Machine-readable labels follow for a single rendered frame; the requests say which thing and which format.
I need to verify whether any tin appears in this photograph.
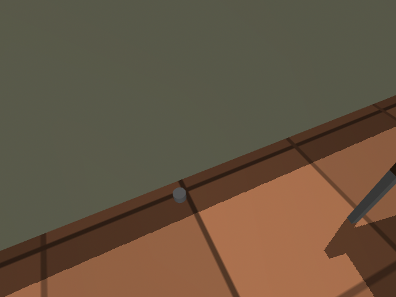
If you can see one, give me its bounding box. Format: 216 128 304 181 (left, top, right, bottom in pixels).
173 187 186 203

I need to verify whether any chair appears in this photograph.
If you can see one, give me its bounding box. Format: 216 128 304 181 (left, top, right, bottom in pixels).
347 163 396 224

